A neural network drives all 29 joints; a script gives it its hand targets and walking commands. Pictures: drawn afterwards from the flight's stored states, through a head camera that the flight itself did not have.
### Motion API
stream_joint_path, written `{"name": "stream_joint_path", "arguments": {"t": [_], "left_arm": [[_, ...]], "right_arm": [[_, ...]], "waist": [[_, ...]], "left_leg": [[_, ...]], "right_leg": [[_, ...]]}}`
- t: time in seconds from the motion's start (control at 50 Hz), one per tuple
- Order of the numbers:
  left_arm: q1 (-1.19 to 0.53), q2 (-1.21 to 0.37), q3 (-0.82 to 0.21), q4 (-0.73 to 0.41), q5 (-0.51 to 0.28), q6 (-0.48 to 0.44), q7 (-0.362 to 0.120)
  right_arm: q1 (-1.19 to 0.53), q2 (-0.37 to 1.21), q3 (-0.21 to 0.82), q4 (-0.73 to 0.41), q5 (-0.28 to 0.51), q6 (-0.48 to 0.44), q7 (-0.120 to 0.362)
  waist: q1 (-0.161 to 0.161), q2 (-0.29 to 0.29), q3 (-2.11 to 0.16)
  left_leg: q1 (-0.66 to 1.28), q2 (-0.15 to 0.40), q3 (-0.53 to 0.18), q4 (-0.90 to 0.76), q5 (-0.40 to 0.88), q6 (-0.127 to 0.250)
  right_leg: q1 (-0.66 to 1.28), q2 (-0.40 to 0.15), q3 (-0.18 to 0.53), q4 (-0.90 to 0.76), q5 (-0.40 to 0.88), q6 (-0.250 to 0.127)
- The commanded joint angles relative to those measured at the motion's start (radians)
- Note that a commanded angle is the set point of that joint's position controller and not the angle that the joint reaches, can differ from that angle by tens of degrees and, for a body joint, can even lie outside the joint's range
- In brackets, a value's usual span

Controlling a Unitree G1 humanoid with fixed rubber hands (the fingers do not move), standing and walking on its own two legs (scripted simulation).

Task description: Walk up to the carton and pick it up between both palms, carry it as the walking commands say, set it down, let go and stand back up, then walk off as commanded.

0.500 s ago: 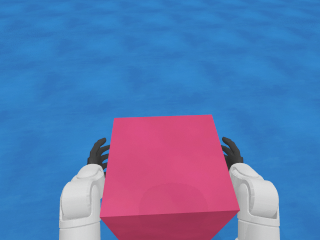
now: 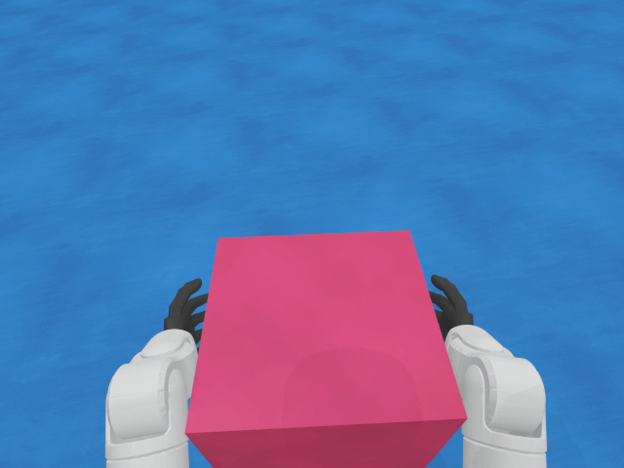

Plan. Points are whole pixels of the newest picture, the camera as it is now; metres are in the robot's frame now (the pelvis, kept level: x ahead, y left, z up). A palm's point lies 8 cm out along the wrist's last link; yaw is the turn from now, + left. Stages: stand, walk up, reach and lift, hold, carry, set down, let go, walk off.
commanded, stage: carry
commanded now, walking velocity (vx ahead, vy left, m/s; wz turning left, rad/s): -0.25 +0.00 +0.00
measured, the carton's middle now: (319, 375) +0.24 -0.01 +0.01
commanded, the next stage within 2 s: none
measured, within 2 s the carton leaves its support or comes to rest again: neither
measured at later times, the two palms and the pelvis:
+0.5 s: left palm out of the picture +0.12 +0.19 +0.08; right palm (452, 458) +0.13 -0.13 +0.08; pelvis -0.14 +0.02 -0.01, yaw +2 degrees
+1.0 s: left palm out of the picture +0.08 +0.18 +0.08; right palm out of the picture +0.09 -0.13 +0.08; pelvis -0.18 +0.01 -0.01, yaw +1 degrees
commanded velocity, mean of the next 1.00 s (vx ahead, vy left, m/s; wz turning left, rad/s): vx -0.01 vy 0.00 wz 0.00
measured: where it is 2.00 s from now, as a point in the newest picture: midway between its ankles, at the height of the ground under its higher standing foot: outside the picture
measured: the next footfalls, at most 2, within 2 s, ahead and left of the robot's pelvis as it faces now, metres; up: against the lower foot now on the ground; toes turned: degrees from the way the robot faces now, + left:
left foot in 0.18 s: -0.07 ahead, +0.13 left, +0.00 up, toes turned +6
right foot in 0.42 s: -0.06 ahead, -0.11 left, +0.00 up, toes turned -4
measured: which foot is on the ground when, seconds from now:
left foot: up 0.00-0.16, down 0.18-1.00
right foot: down 0.00-0.22, up 0.24-0.40, down 0.42-1.00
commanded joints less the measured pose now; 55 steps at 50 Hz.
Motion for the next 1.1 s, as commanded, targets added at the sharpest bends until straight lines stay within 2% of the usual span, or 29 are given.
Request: {"name": "stream_joint_path", "arguments": {"t": [0.0,0.04,0.08,0.1,0.12,0.14,0.16,0.18,0.2,0.22,0.24,0.26,0.32,0.36,0.38,0.4,0.42,0.44,0.46,0.5,0.54,0.64,0.88,0.98,1.08], "left_arm": [[-0.422,-0.822,-0.681,-0.095,-0.351,0.013,-0.262],[-0.383,-0.808,-0.674,-0.070,-0.329,0.017,-0.259],[-0.380,-0.795,-0.671,-0.056,-0.313,0.018,-0.259],[-0.391,-0.793,-0.673,-0.055,-0.310,0.017,-0.259],[-0.405,-0.795,-0.680,-0.058,-0.311,0.016,-0.259],[-0.416,-0.798,-0.692,-0.062,-0.315,0.016,-0.259],[-0.431,-0.803,-0.705,-0.066,-0.319,0.015,-0.259],[-0.463,-0.816,-0.715,-0.078,-0.329,0.013,-0.261],[-0.541,-0.835,-0.756,-0.129,-0.354,0.007,-0.268],[-0.565,-0.850,-0.774,-0.123,-0.363,0.006,-0.271],[-0.581,-0.856,-0.779,-0.110,-0.376,0.010,-0.273],[-0.581,-0.856,-0.782,-0.095,-0.387,0.012,-0.276],[-0.590,-0.835,-0.770,-0.087,-0.403,0.015,-0.280],[-0.578,-0.829,-0.765,-0.064,-0.405,0.022,-0.281],[-0.565,-0.829,-0.755,-0.042,-0.400,0.026,-0.283],[-0.556,-0.829,-0.741,-0.022,-0.391,0.030,-0.285],[-0.541,-0.831,-0.741,0.002,-0.375,0.027,-0.287],[-0.533,-0.846,-0.731,0.011,-0.367,0.023,-0.288],[-0.548,-0.847,-0.727,0.013,-0.366,0.023,-0.288],[-0.564,-0.846,-0.712,-0.006,-0.361,0.023,-0.284],[-0.555,-0.846,-0.699,-0.010,-0.346,0.024,-0.277],[-0.546,-0.844,-0.691,-0.002,-0.328,0.020,-0.270],[-0.571,-0.857,-0.708,-0.002,-0.343,0.013,-0.276],[-0.565,-0.853,-0.703,-0.001,-0.336,0.001,-0.276],[-0.558,-0.845,-0.694,0.002,-0.327,-0.017,-0.273]], "right_arm": [[-0.528,0.827,0.782,-0.092,0.384,-0.012,0.233],[-0.508,0.820,0.777,-0.065,0.378,-0.005,0.232],[-0.499,0.825,0.765,-0.029,0.370,-0.003,0.236],[-0.491,0.830,0.758,-0.012,0.366,-0.004,0.239],[-0.478,0.835,0.750,0.001,0.362,-0.005,0.241],[-0.469,0.832,0.738,0.007,0.358,-0.006,0.243],[-0.466,0.825,0.725,0.009,0.351,-0.006,0.245],[-0.454,0.839,0.715,0.032,0.337,-0.010,0.247],[-0.459,0.868,0.717,0.031,0.335,-0.022,0.248],[-0.490,0.862,0.723,-0.009,0.342,-0.023,0.246],[-0.496,0.849,0.712,-0.014,0.334,-0.022,0.242],[-0.481,0.840,0.698,-0.009,0.317,-0.020,0.239],[-0.455,0.819,0.676,0.023,0.295,-0.016,0.233],[-0.443,0.804,0.664,0.051,0.284,-0.012,0.228],[-0.430,0.801,0.659,0.069,0.279,-0.010,0.226],[-0.428,0.803,0.660,0.083,0.278,-0.011,0.226],[-0.435,0.818,0.669,0.073,0.278,-0.009,0.229],[-0.465,0.826,0.680,0.056,0.286,-0.007,0.235],[-0.506,0.837,0.692,0.043,0.299,-0.005,0.241],[-0.568,0.850,0.715,0.017,0.328,-0.001,0.249],[-0.580,0.859,0.729,0.024,0.342,0.003,0.254],[-0.576,0.862,0.733,0.047,0.346,0.002,0.263],[-0.539,0.854,0.695,0.063,0.305,-0.012,0.251],[-0.528,0.846,0.681,0.063,0.290,-0.025,0.246],[-0.526,0.842,0.677,0.060,0.280,-0.042,0.243]], "waist": [[0.035,-0.190,-0.260],[0.043,-0.213,-0.280],[0.053,-0.237,-0.302],[0.051,-0.230,-0.311],[0.043,-0.210,-0.321],[0.045,-0.167,-0.326],[0.046,-0.065,-0.328],[0.044,0.138,-0.289],[0.029,0.258,-0.226],[0.026,0.203,-0.218],[0.023,0.155,-0.218],[0.021,0.137,-0.210],[0.019,0.147,-0.190],[0.025,0.129,-0.198],[0.022,0.123,-0.211],[0.019,0.100,-0.232],[0.013,0.029,-0.233],[0.017,0.001,-0.234],[0.020,-0.031,-0.216],[0.029,-0.066,-0.170],[0.033,-0.066,-0.166],[0.036,-0.028,-0.176],[0.035,0.009,-0.199],[0.035,0.006,-0.210],[0.035,-0.016,-0.224]], "left_leg": [[0.012,0.004,0.020,-0.092,-0.053,-0.018],[0.089,-0.009,0.034,-0.233,-0.092,-0.011],[0.156,-0.019,0.046,-0.374,-0.080,-0.002],[0.201,-0.022,0.057,-0.473,-0.038,0.003],[0.278,-0.021,0.079,-0.624,0.043,0.006],[0.371,0.011,0.054,-0.741,0.105,0.006],[0.480,0.099,-0.054,-0.805,0.103,0.012],[0.529,0.274,-0.228,-0.760,0.282,0.061],[0.366,0.381,-0.266,-0.794,0.386,0.140],[0.313,0.352,-0.222,-0.777,0.461,0.164],[0.295,0.312,-0.172,-0.758,0.465,0.167],[0.279,0.288,-0.139,-0.756,0.434,0.163],[0.317,0.234,-0.113,-0.735,0.376,0.148],[0.330,0.211,-0.105,-0.698,0.372,0.127],[0.326,0.202,-0.110,-0.676,0.376,0.111],[0.314,0.195,-0.114,-0.649,0.411,0.092],[0.272,0.164,-0.097,-0.656,0.427,0.071],[0.295,0.142,-0.062,-0.648,0.302,0.064],[0.285,0.125,-0.056,-0.652,0.185,0.062],[0.257,0.099,-0.057,-0.672,0.076,0.060],[0.245,0.094,-0.057,-0.688,0.048,0.058],[0.214,0.094,-0.060,-0.714,-0.009,0.060],[0.225,0.110,-0.088,-0.730,-0.023,0.073],[0.232,0.111,-0.089,-0.722,0.007,0.076],[0.259,0.103,-0.076,-0.691,0.089,0.075]], "right_leg": [[0.246,-0.227,0.180,-0.134,0.420,-0.099],[0.271,-0.247,0.216,-0.146,0.430,-0.111],[0.282,-0.249,0.241,-0.170,0.350,-0.120],[0.277,-0.241,0.237,-0.170,0.307,-0.116],[0.254,-0.217,0.212,-0.152,0.262,-0.092],[0.197,-0.183,0.187,-0.137,0.192,-0.042],[0.092,-0.153,0.159,-0.085,0.094,0.011],[-0.071,-0.064,0.059,-0.015,0.043,0.081],[-0.084,-0.044,-0.008,0.065,-0.144,0.086],[-0.036,-0.037,0.001,0.165,-0.176,0.078],[-0.020,-0.025,0.003,0.237,-0.155,0.073],[-0.023,-0.025,0.005,0.272,-0.144,0.074],[-0.025,0.004,-0.018,0.160,-0.143,0.085],[0.061,0.005,-0.029,-0.027,-0.056,0.093],[0.121,-0.018,-0.007,-0.074,-0.031,0.095],[0.183,-0.068,0.036,-0.093,0.003,0.091],[0.183,-0.104,0.066,-0.040,0.082,0.072],[0.126,-0.111,0.079,-0.067,0.047,0.058],[0.092,-0.113,0.094,-0.111,-0.045,0.050],[0.045,-0.108,0.115,-0.182,-0.230,0.044],[0.044,-0.098,0.109,-0.192,-0.272,0.045],[0.057,-0.085,0.101,-0.184,-0.271,0.038],[0.032,-0.054,0.085,-0.161,-0.216,0.032],[0.037,-0.055,0.090,-0.160,-0.190,0.028],[0.040,-0.070,0.104,-0.176,-0.164,0.023]]}}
